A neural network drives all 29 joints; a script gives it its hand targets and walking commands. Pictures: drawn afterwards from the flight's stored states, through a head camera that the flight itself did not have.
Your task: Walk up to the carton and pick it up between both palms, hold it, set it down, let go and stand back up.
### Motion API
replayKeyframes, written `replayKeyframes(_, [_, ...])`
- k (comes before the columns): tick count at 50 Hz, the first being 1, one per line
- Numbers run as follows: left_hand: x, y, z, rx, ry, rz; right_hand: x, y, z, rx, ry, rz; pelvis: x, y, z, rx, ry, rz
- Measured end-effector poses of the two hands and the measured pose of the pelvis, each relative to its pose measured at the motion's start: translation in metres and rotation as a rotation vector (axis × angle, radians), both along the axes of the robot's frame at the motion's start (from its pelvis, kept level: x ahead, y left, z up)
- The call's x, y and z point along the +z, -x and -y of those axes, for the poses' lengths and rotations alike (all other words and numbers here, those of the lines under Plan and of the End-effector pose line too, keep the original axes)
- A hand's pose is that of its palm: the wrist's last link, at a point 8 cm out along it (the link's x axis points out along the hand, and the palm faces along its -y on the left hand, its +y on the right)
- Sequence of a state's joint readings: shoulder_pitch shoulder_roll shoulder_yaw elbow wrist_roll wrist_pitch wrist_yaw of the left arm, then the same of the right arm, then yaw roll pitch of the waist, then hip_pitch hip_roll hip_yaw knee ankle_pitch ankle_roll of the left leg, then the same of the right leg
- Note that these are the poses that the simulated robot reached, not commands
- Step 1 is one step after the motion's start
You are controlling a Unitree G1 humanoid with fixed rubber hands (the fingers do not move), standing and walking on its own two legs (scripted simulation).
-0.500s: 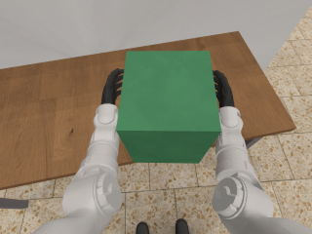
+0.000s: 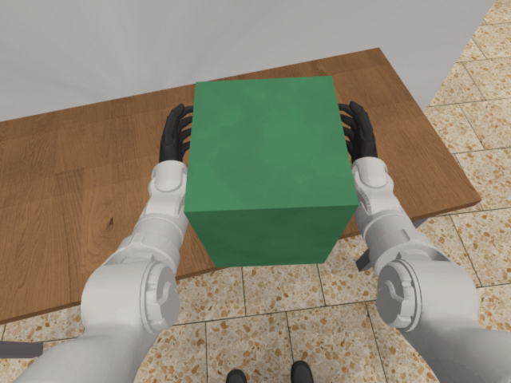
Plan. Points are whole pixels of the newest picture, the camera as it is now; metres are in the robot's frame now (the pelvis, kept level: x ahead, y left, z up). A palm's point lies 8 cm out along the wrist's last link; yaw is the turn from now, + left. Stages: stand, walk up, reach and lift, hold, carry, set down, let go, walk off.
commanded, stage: set down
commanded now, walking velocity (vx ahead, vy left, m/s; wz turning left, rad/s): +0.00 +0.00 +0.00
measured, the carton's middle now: (267, 183) +0.42 -0.02 +0.01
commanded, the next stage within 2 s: none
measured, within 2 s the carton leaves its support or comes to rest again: neither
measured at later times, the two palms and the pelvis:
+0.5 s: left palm (142, 123) +0.46 +0.15 +0.13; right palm (416, 109) +0.45 -0.22 +0.13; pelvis -0.02 +0.00 +0.00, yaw -1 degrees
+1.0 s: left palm (112, 129) +0.43 +0.18 +0.15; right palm (416, 116) +0.42 -0.21 +0.14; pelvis -0.01 -0.01 +0.01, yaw +1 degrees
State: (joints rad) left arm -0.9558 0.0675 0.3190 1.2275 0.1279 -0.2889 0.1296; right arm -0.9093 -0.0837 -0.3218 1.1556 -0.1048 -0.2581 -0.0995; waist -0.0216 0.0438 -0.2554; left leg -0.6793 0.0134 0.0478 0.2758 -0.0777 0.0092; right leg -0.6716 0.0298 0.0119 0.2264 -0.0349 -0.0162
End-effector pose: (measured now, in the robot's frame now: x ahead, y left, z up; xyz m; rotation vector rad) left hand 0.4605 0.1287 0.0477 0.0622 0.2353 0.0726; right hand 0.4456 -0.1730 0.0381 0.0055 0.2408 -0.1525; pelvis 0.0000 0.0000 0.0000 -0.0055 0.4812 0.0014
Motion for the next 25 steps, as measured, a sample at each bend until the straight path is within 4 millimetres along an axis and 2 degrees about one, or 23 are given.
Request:
replayKeyframes(7, [0.013,-0.002,-0.005,-0.002,0.006,0.009,0.014,-0.001,0.015,-0.012,0.005,-0.001,-0.001,0.004,-0.002,-0.003,0.005,0.011])
replayKeyframes(13, [0.029,0.000,-0.011,0.005,0.012,0.020,0.034,-0.001,0.031,-0.019,0.010,0.005,-0.001,0.008,-0.002,-0.005,0.008,0.028])
replayKeyframes(20, [0.058,0.000,-0.018,0.019,0.011,0.029,0.066,-0.002,0.047,-0.022,0.010,0.006,-0.001,0.013,0.000,-0.007,0.009,0.070])
replayKeyframes(25, [0.082,0.001,-0.021,0.023,0.024,0.040,0.090,-0.003,0.051,-0.008,0.018,0.014,0.000,0.017,0.004,-0.007,0.007,0.104])
